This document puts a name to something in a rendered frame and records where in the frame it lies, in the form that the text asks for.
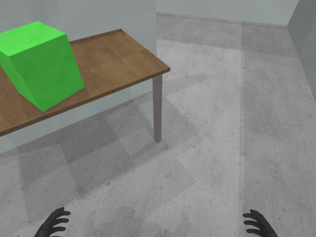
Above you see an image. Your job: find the robot right hand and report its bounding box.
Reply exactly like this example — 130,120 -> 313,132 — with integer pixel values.
243,209 -> 278,237

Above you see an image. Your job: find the robot left hand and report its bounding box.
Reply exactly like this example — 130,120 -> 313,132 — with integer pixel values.
34,207 -> 71,237

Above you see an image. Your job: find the carton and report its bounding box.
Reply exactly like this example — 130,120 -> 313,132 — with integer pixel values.
0,21 -> 85,112

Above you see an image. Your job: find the table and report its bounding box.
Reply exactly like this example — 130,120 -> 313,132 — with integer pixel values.
0,29 -> 170,143

